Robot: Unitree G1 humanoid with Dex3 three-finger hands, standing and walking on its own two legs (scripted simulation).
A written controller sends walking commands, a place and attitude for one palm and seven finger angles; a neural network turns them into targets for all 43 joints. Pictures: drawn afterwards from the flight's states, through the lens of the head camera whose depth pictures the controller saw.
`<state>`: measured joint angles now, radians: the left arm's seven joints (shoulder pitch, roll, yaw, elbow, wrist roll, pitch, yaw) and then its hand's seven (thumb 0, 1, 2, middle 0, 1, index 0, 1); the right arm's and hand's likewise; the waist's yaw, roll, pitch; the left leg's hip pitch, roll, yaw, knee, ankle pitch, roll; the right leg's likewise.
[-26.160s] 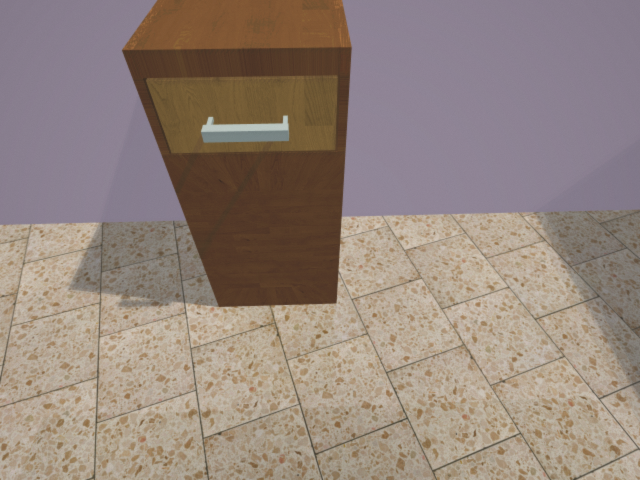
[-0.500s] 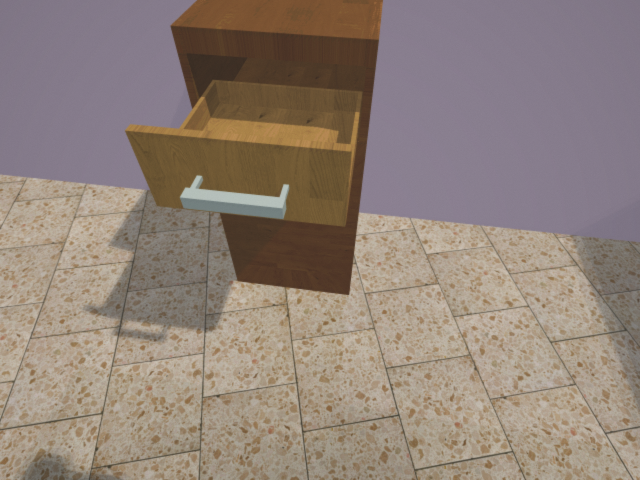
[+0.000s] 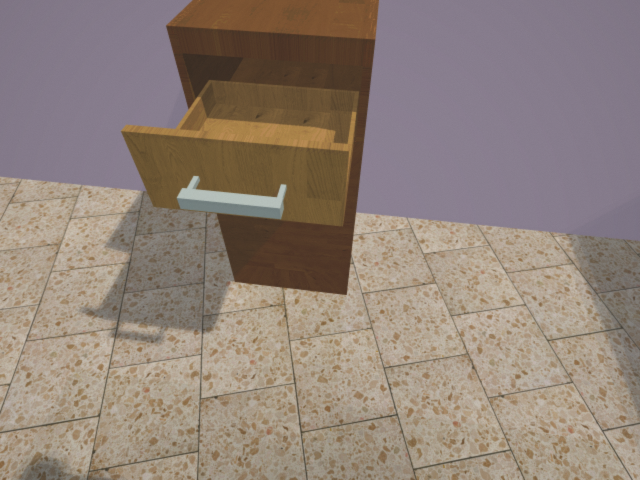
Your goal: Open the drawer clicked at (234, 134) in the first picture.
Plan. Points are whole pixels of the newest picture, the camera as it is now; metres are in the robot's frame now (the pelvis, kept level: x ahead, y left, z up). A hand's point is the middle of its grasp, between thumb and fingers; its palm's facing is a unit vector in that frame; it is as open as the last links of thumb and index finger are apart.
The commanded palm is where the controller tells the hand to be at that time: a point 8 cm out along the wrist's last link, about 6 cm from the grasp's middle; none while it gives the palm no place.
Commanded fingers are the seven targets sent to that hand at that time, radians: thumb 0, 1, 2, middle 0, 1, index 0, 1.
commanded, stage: look to check the result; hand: left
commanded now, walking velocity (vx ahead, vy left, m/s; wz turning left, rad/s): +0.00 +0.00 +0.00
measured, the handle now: (234, 194) +0.56 +0.18 +0.01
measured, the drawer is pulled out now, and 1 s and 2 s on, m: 0.30 0.30 0.30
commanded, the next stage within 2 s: stand and wait in 0.46 s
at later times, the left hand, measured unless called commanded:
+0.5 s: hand out of the picture +0.01 +0.16 -0.17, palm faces +0.04 -0.98 -0.19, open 7.3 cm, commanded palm none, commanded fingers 0.00 0.90 0.90 -0.20 -0.30 -0.20 -0.30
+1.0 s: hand out of the picture +0.03 +0.16 -0.17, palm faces +0.04 -0.98 -0.19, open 7.3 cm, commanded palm none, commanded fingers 0.00 0.90 0.90 -0.20 -0.30 -0.20 -0.30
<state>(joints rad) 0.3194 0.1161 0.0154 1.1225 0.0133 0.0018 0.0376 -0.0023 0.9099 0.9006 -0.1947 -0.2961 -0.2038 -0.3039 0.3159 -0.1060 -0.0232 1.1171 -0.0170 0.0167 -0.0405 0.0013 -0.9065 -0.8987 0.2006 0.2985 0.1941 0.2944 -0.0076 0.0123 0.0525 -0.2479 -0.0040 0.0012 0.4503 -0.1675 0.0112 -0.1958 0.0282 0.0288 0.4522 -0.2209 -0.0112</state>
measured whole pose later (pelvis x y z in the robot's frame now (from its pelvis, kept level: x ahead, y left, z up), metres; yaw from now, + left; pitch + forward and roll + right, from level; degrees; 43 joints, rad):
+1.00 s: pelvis +0.03 -0.01 +0.00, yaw +0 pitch -2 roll +0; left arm 0.27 0.13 0.01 1.13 0.01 -0.01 0.04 0.00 0.91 0.90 -0.19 -0.30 -0.20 -0.30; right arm 0.26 -0.13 -0.02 1.14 -0.01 0.01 -0.05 0.00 -0.91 -0.90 0.20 0.30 0.19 0.29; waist -0.01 0.01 0.07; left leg -0.19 0.01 0.00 0.42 -0.20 0.00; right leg -0.13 0.04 0.03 0.40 -0.24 -0.03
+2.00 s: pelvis +0.03 -0.04 +0.00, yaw +9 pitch -2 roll +0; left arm 0.21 0.17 0.03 1.08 0.01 0.02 0.03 0.00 0.91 0.90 -0.19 -0.30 -0.20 -0.30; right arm 0.20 -0.19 -0.04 1.07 -0.02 0.03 -0.03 0.00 -0.91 -0.90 0.20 0.30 0.19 0.29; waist -0.01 0.04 0.09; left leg -0.26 -0.01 -0.13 0.50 -0.21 -0.05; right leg -0.16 0.02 0.02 0.51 -0.33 -0.02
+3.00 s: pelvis +0.05 -0.05 +0.00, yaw +11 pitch -2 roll +0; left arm 0.23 0.16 0.04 1.11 0.01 0.00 0.03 0.00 0.91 0.90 -0.20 -0.30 -0.20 -0.30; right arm 0.22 -0.16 -0.02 1.12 -0.02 0.02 -0.05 0.00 -0.91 -0.90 0.20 0.30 0.19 0.29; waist 0.00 0.02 0.08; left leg -0.20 0.02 -0.13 0.43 -0.19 -0.06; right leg -0.07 0.04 -0.03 0.41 -0.30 -0.04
